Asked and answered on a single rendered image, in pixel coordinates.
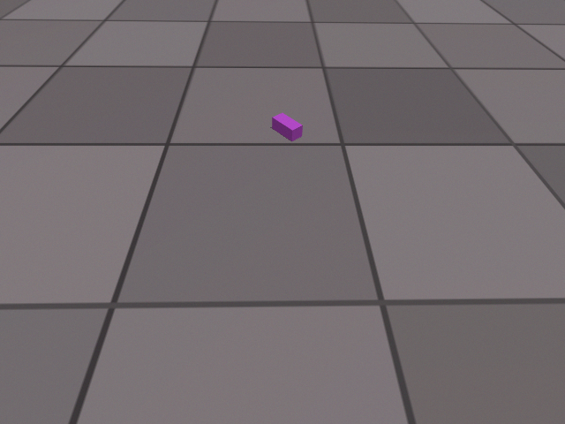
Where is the carton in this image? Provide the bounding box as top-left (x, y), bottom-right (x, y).
top-left (272, 113), bottom-right (303, 141)

